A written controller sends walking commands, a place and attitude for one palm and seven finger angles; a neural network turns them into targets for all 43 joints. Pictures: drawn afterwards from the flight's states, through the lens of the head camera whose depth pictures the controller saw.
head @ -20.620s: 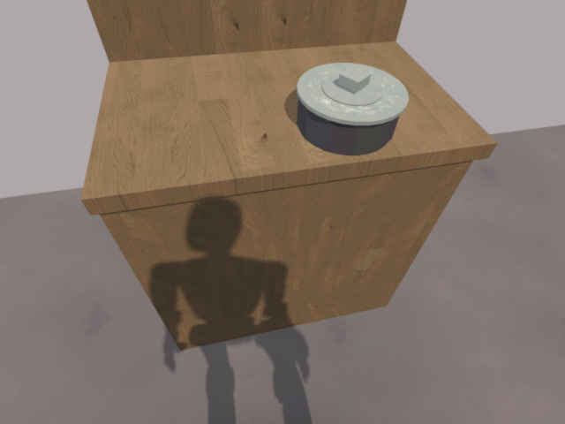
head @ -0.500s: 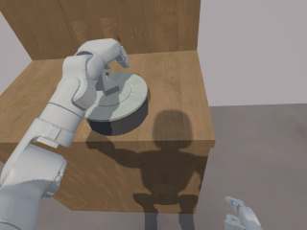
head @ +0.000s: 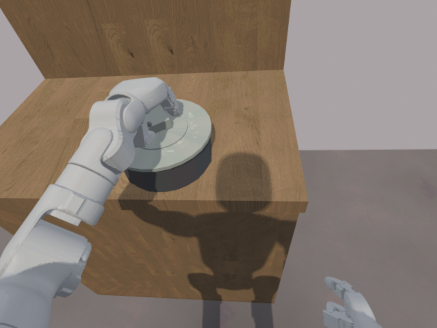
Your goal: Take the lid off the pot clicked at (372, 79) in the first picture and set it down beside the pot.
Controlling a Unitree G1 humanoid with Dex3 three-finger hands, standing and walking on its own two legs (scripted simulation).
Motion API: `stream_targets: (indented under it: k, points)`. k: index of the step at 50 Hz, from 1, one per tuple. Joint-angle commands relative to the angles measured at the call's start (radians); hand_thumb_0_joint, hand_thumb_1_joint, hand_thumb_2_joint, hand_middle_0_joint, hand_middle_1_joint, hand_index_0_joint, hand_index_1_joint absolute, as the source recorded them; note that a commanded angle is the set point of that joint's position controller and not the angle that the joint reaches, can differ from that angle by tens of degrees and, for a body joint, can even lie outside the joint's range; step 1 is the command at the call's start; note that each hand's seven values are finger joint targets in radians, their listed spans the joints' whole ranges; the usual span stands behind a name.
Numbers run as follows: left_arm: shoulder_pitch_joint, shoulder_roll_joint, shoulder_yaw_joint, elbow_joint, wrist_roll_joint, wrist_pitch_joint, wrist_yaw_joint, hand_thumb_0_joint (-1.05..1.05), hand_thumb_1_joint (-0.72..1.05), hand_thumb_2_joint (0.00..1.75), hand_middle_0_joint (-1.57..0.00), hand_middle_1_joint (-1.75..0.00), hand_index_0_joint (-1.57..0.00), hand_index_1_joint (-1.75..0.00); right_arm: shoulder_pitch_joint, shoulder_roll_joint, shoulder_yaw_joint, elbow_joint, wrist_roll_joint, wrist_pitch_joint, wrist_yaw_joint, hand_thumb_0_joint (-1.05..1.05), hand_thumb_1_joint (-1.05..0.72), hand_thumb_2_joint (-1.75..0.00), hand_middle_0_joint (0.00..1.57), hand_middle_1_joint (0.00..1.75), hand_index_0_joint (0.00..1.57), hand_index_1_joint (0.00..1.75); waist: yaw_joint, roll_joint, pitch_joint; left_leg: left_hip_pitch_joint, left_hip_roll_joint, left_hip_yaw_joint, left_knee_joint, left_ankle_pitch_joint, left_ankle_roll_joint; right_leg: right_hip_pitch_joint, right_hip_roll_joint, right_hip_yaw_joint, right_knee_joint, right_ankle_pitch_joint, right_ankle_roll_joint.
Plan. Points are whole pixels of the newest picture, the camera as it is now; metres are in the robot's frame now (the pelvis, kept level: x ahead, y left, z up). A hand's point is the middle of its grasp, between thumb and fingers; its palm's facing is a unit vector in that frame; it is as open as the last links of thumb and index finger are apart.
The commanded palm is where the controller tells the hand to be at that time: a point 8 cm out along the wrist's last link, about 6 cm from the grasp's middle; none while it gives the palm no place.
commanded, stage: lower the open fingers around the knob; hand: left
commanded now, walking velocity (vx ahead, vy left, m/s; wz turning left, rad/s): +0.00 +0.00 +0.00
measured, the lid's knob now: (156, 121) +0.46 +0.14 +0.16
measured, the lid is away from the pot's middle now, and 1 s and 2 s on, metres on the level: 0.00 0.00 0.00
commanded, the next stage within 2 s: close the fingers and squeeze the knob in 0.28 s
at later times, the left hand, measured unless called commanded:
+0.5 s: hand (147, 122) +0.42 +0.14 +0.18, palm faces -0.22 -0.07 -0.97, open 9.7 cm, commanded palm +0.39 +0.15 +0.25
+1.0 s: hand (145, 123) +0.42 +0.15 +0.18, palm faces -0.23 -0.07 -0.97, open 8.2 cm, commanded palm +0.40 +0.15 +0.25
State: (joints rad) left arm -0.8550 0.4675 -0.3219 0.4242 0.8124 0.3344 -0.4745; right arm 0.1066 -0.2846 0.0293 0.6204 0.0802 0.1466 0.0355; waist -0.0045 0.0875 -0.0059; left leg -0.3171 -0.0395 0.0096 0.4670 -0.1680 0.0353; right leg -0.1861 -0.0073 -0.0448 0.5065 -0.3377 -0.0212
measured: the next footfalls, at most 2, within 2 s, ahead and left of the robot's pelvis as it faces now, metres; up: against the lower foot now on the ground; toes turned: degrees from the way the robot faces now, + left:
none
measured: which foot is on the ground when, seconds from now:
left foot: down 0.00-1.00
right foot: down 0.00-1.00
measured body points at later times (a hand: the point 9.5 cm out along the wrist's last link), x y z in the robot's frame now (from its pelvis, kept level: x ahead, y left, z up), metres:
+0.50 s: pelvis +0.00 +0.00 +0.00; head +0.01 -0.04 +0.45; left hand +0.43 +0.15 +0.24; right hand +0.17 -0.23 -0.12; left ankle +0.05 +0.10 -0.74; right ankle -0.04 -0.10 -0.74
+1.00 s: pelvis +0.00 +0.00 +0.00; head +0.00 -0.03 +0.45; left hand +0.43 +0.15 +0.24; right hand +0.17 -0.23 -0.11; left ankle +0.05 +0.10 -0.74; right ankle -0.04 -0.10 -0.74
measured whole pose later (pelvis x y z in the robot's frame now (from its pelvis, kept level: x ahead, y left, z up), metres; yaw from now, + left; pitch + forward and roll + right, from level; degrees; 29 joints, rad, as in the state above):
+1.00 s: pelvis +0.00 +0.00 +0.00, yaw +0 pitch +1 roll +0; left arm -0.86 0.47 -0.31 0.45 0.81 0.32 -0.46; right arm 0.11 -0.27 0.04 0.62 0.08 0.15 0.03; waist -0.01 0.09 -0.01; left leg -0.32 -0.04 0.01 0.47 -0.16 0.04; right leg -0.19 -0.01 -0.04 0.50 -0.33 -0.02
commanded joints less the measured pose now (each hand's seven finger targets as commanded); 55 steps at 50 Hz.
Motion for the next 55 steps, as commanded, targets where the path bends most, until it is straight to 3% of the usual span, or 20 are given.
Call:
stream_targets:
  k: [1,4,7,9,11,19,20,24,25,27,30,34,38,39,40,46,48,49,50,55]
  points:
    - [-0.534,0.233,0.161,-0.177,0.031,-0.016,0.045,0.0,-0.36,1.71,-0.9,-0.08,-0.9,-0.08,-0.12,-0.089,-0.026,-0.148,0.003,-0.045,-0.009,0.0,-0.9,-0.9,0.2,0.3,0.2,0.3,-0.009,-0.111,-0.385,0.29,-0.028,-0.03,-0.006,0.197,0.043,-0.019,0.028,0.018,-0.065,0.405,-0.015]
    - [-0.481,0.182,0.138,-0.158,0.015,-0.017,0.046,0.0,-0.36,1.71,-0.9,-0.08,-0.9,-0.08,-0.116,-0.086,-0.031,-0.152,0.002,-0.052,-0.006,0.0,-0.9,-0.9,0.2,0.3,0.2,0.3,-0.013,-0.073,-0.388,0.307,-0.028,-0.038,0.007,0.25,0.045,-0.029,0.028,0.015,-0.065,0.43,-0.02]
    - [-0.448,0.23,0.177,-0.132,0.031,-0.021,0.048,0.0,-0.36,1.71,-0.9,-0.08,-0.9,-0.08,-0.117,-0.086,-0.024,-0.153,0.003,-0.049,-0.002,0.0,-0.9,-0.9,0.2,0.3,0.2,0.3,0.003,-0.128,-0.366,0.268,-0.027,-0.029,-0.004,0.222,0.039,-0.01,0.026,0.015,-0.059,0.428,-0.014]
    - [-0.439,0.156,0.121,-0.147,0.008,-0.021,0.044,0.0,-0.36,1.71,-0.9,-0.08,-0.9,-0.08,-0.124,-0.088,-0.03,-0.159,0.005,-0.04,-0.002,0.0,-0.9,-0.9,0.2,0.3,0.2,0.3,-0.013,-0.101,-0.355,0.276,-0.025,-0.028,-0.002,0.223,0.042,-0.032,0.024,0.009,-0.067,0.42,-0.017]
    - [-0.499,0.24,0.176,-0.181,0.032,-0.022,0.049,0.0,-0.36,1.71,-0.9,-0.08,-0.9,-0.08,-0.114,-0.09,-0.028,-0.154,0.002,-0.042,-0.004,0.0,-0.9,-0.9,0.2,0.3,0.2,0.3,-0.005,-0.114,-0.387,0.293,-0.024,-0.031,-0.001,0.239,0.043,-0.01,0.03,0.017,-0.06,0.437,-0.015]
    - [-0.43,0.212,0.172,-0.176,0.011,-0.025,0.048,0.0,-0.36,1.71,-0.9,-0.08,-0.9,-0.08,-0.116,-0.093,-0.033,-0.161,0.001,-0.048,-0.002,0.0,-0.9,-0.9,0.2,0.3,0.2,0.3,-0.001,-0.093,-0.381,0.292,-0.023,-0.034,-0.001,0.25,0.044,-0.012,0.025,0.013,-0.065,0.436,-0.018]
    - [-0.436,0.246,0.195,-0.192,0.024,-0.026,0.049,0.0,-0.23,1.31,-0.83,-0.08,-0.83,-0.08,-0.114,-0.086,-0.029,-0.159,0.002,-0.051,0.001,0.0,-0.9,-0.9,0.2,0.3,0.2,0.3,0.008,-0.104,-0.398,0.297,-0.022,-0.036,-0.004,0.259,0.04,0.0,0.028,0.013,-0.056,0.434,-0.016]
    - [-0.414,0.184,0.154,-0.232,0.003,-0.019,0.046,0.0,-0.18,1.29,-0.86,-0.08,-0.86,-0.08,-0.12,-0.091,-0.037,-0.165,0.005,-0.043,0.009,0.0,-0.9,-0.9,0.2,0.3,0.2,0.3,-0.006,-0.095,-0.382,0.314,-0.018,-0.04,0.007,0.286,0.043,-0.023,0.031,0.006,-0.066,0.44,-0.019]
    - [-0.414,0.246,0.195,-0.204,0.023,-0.018,0.05,0.0,-0.17,1.29,-0.83,-0.16,-0.83,-0.16,-0.12,-0.088,-0.031,-0.161,0.006,-0.044,0.007,0.0,-0.9,-0.9,0.2,0.3,0.2,0.3,0.002,-0.116,-0.37,0.294,-0.019,-0.034,-0.002,0.254,0.039,-0.019,0.033,0.011,-0.062,0.422,-0.015]
    - [-0.47,0.205,0.146,-0.209,0.026,-0.016,0.049,0.0,-0.15,1.28,-0.78,-0.31,-0.78,-0.31,-0.129,-0.085,-0.027,-0.16,0.008,-0.04,0.002,0.0,-0.9,-0.9,0.2,0.3,0.2,0.3,-0.007,-0.11,-0.345,0.278,-0.023,-0.029,-0.011,0.208,0.038,-0.035,0.031,0.01,-0.065,0.397,-0.014]
    - [-0.5,0.242,0.176,-0.241,0.025,-0.017,0.058,0.0,-0.11,1.26,-0.74,-0.44,-0.74,-0.44,-0.126,-0.085,-0.029,-0.155,0.004,-0.042,0.001,0.0,-0.9,-0.9,0.2,0.3,0.2,0.3,-0.002,-0.086,-0.384,0.306,-0.021,-0.039,-0.011,0.207,0.037,-0.029,0.034,0.011,-0.065,0.375,-0.019]
    - [-0.43,0.202,0.164,-0.187,0.009,-0.018,0.058,0.0,-0.06,1.24,-0.72,-0.55,-0.72,-0.55,-0.124,-0.09,-0.032,-0.155,0.005,-0.041,0.001,0.0,-0.9,-0.9,0.2,0.3,0.2,0.3,-0.004,-0.093,-0.371,0.293,-0.019,-0.039,-0.003,0.222,0.039,-0.031,0.031,0.007,-0.066,0.388,-0.022]
    - [-0.481,0.206,0.145,-0.15,0.029,-0.013,0.058,0.0,-0.01,1.21,-0.71,-0.64,-0.71,-0.64,-0.131,-0.084,-0.023,-0.149,0.007,-0.036,-0.005,0.0,-0.9,-0.9,0.2,0.3,0.2,0.3,-0.007,-0.121,-0.33,0.261,-0.022,-0.03,-0.019,0.141,0.036,-0.048,0.031,0.01,-0.075,0.333,-0.015]
    - [-0.482,0.188,0.139,-0.188,0.011,-0.018,0.058,0.0,0.0,1.2,-0.71,-0.66,-0.71,-0.66,-0.134,-0.089,-0.03,-0.157,0.005,-0.036,-0.005,0.0,-0.9,-0.9,0.2,0.3,0.2,0.3,-0.011,-0.087,-0.349,0.279,-0.023,-0.033,-0.012,0.161,0.041,-0.045,0.027,0.009,-0.078,0.351,-0.02]
    - [-0.498,0.245,0.179,-0.196,0.029,-0.019,0.061,0.0,0.01,1.19,-0.71,-0.68,-0.71,-0.68,-0.13,-0.085,-0.026,-0.152,0.005,-0.039,-0.006,0.0,-0.9,-0.9,0.2,0.3,0.2,0.3,0.0,-0.093,-0.389,0.294,-0.02,-0.034,-0.013,0.18,0.036,-0.022,0.03,0.015,-0.065,0.359,-0.02]
    - [-0.502,0.19,0.132,-0.145,0.028,-0.014,0.05,0.0,0.09,1.14,-0.72,-0.77,-0.72,-0.77,-0.122,-0.084,-0.026,-0.15,0.005,-0.041,-0.007,0.0,-0.9,-0.9,0.2,0.3,0.2,0.3,-0.012,-0.109,-0.347,0.279,-0.023,-0.036,-0.013,0.159,0.039,-0.048,0.034,0.009,-0.074,0.352,-0.018]
    - [-0.499,0.24,0.171,-0.115,0.035,-0.016,0.053,0.0,0.12,1.11,-0.72,-0.79,-0.72,-0.79,-0.118,-0.087,-0.023,-0.144,0.006,-0.044,-0.01,0.0,-0.9,-0.9,0.2,0.3,0.2,0.3,-0.005,-0.112,-0.344,0.268,-0.025,-0.036,-0.016,0.147,0.038,-0.04,0.034,0.012,-0.074,0.344,-0.018]
    - [-0.473,0.207,0.154,-0.117,0.017,-0.02,0.051,0.0,0.13,1.1,-0.73,-0.81,-0.73,-0.81,-0.116,-0.092,-0.027,-0.149,0.003,-0.042,-0.012,0.0,-0.9,-0.9,0.2,0.3,0.2,0.3,-0.011,-0.086,-0.34,0.269,-0.026,-0.036,-0.013,0.158,0.042,-0.042,0.03,0.01,-0.08,0.356,-0.021]
    - [-0.499,0.231,0.163,-0.103,0.034,-0.02,0.052,0.0,0.15,1.09,-0.73,-0.82,-0.73,-0.82,-0.11,-0.087,-0.022,-0.14,0.006,-0.042,-0.013,0.0,-0.9,-0.9,0.2,0.3,0.2,0.3,-0.01,-0.127,-0.348,0.262,-0.024,-0.035,-0.02,0.149,0.037,-0.031,0.032,0.01,-0.074,0.347,-0.016]
    - [-0.485,0.245,0.184,-0.127,0.034,-0.026,0.049,0.0,0.22,1.02,-0.75,-0.87,-0.75,-0.87,-0.103,-0.088,-0.028,-0.149,0.002,-0.052,-0.009,0.0,-0.9,-0.9,0.2,0.3,0.2,0.3,-0.001,-0.106,-0.386,0.289,-0.025,-0.038,-0.009,0.2,0.041,-0.013,0.032,0.014,-0.068,0.393,-0.018]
